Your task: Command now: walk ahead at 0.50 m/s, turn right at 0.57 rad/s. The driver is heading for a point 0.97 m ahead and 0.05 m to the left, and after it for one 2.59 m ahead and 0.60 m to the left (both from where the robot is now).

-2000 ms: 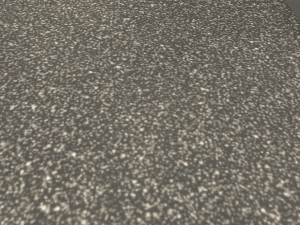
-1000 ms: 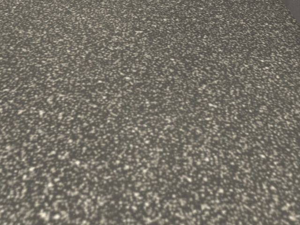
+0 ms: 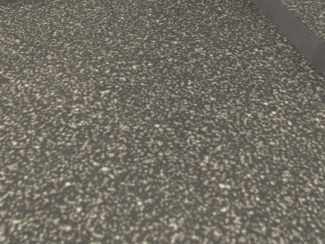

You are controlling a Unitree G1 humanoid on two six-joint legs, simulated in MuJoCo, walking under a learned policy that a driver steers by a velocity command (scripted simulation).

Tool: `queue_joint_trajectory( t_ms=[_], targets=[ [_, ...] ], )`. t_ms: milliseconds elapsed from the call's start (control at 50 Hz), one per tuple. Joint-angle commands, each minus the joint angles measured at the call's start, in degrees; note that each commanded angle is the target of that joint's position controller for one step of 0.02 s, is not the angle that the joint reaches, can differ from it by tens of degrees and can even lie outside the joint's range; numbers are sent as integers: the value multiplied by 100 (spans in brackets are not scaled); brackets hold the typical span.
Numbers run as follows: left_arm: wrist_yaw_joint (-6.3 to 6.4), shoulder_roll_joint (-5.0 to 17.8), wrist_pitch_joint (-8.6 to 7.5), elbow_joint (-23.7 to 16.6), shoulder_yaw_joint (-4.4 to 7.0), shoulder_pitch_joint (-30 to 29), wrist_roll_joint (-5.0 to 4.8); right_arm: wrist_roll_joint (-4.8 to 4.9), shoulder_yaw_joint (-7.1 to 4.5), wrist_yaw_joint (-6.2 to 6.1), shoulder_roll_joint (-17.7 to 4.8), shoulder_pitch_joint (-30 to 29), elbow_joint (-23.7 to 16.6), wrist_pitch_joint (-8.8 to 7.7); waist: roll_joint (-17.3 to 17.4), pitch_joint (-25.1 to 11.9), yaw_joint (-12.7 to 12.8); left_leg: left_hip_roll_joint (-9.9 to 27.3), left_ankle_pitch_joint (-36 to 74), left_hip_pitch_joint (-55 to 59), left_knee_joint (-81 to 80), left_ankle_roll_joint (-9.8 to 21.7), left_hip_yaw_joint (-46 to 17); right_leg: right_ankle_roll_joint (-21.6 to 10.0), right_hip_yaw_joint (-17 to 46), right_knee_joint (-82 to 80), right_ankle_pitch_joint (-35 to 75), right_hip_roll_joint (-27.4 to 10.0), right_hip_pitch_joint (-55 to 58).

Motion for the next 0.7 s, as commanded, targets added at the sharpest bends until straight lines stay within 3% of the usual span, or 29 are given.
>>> queue_joint_trajectory(
  t_ms=[20,60,140,220,300,340,360,380,400,420,440,460,500,540,580,640,700],
  targets=[
    [-36,521,-44,-630,172,-354,22,-37,-208,-36,-611,456,-121,-15,825,-20,-288,1607,-100,1619,-1726,833,-1819,104,123,339,649,-748,-1846],
    [-63,339,26,-626,144,-370,13,-2,-226,-34,-596,461,13,-64,898,27,-245,1502,413,1456,-1930,888,-1259,159,-33,160,809,-779,-1747],
    [-75,82,9,-719,43,-801,86,16,-303,-11,-808,723,355,-85,592,102,-295,1567,1252,1654,-2105,1088,-746,202,50,-968,1300,-738,-1946],
    [-215,-27,-116,-822,-54,-1525,103,125,-330,-27,-987,786,578,2,555,247,-484,1434,1420,1709,-2156,992,-161,131,-388,-2478,2188,-697,-1550],
    [-301,37,-203,-1056,-68,-2142,62,259,-350,-8,-1150,1219,899,114,649,415,-605,1631,1641,2027,-2013,954,-259,-59,-665,-3287,1902,-578,-1192],
    [-314,230,-255,-1062,10,-1988,66,290,-366,-22,-1265,1206,985,191,774,309,-379,1706,2368,2226,-1643,869,-359,-224,-739,-3656,1541,-411,-706],
    [-293,386,-278,-937,100,-1505,88,308,-369,-38,-1328,1103,1002,222,787,21,-38,1588,3180,2154,-1093,757,-228,-342,-862,-3944,1666,-246,91],
    [-238,663,-276,-668,253,-650,120,295,-318,-52,-1232,1098,1014,227,699,-533,385,1307,3564,1768,-117,592,-20,-493,-914,-4046,1925,-156,1417],
    [-139,1107,-241,-478,398,406,206,155,-172,-55,-897,1055,864,192,237,-1397,810,991,2013,531,1575,331,162,-834,127,-3801,2148,-1185,3237],
    [-91,1552,-210,-467,434,558,298,124,43,-34,-151,1717,711,105,-1208,-2146,371,17,-2090,-1529,3558,-21,-18,-1623,2736,-4310,1372,-2689,4778],
    [-89,1040,-222,-469,328,608,265,281,-104,-28,-763,1461,822,33,-779,-2184,657,136,-2257,-2011,4301,-26,-845,-1664,3229,-4775,751,-2693,4433],
    [-96,762,-242,-404,228,302,194,384,-195,-23,-987,1043,665,29,-669,-1255,545,393,-1796,-2400,4401,9,-743,-1425,2255,-4878,868,-2479,3793],
    [-141,350,-291,-362,114,-380,180,229,-215,-63,-877,699,626,94,-392,-481,169,775,-931,-2086,3937,-19,-595,-1150,1099,-5248,1405,-1976,2464],
    [-162,182,-398,-299,103,-681,242,248,-216,-50,-662,965,719,268,-480,-288,-144,911,-478,-1499,3768,-60,-655,-1082,451,-5677,1815,-1785,1741],
    [-140,251,-496,-165,152,-755,246,246,-196,-53,-485,930,688,387,-273,-67,-259,924,-254,-1521,3606,-130,-691,-1109,-27,-5928,2321,-1800,1455],
    [-62,374,-518,30,208,-661,276,203,-193,-51,-433,558,530,429,-138,166,-214,896,461,-1895,2950,-196,-777,-1049,-631,-6046,2669,-1750,1549],
    [1,532,-473,134,244,-599,252,192,-139,65,-338,60,369,389,-78,311,-54,836,1279,-1790,1886,-136,-514,-913,-1169,-6093,2681,-1644,1666]
  ],
)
